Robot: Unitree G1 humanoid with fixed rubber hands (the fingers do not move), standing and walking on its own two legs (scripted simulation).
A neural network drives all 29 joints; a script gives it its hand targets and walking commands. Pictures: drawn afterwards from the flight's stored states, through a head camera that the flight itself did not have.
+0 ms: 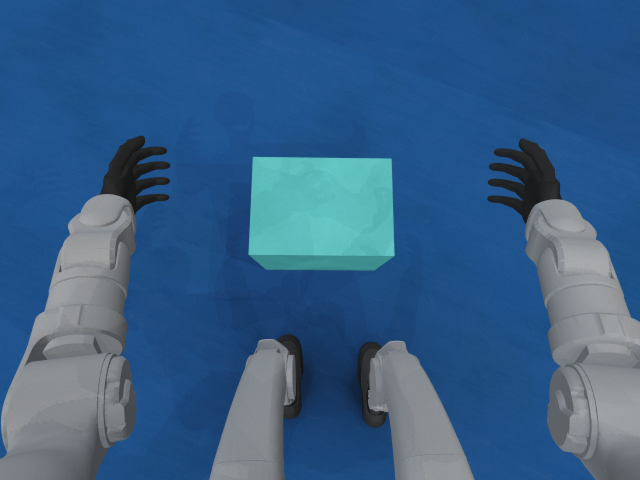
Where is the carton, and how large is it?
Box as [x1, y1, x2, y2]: [248, 157, 394, 270]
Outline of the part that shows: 253,157 248,254 266,269 373,270 394,255 391,159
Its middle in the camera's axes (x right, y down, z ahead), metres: +0.00 -0.03 +0.94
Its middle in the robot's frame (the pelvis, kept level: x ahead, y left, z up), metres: +0.51 +0.01 -0.54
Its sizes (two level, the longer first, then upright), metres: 0.297 0.211 0.282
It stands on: the floor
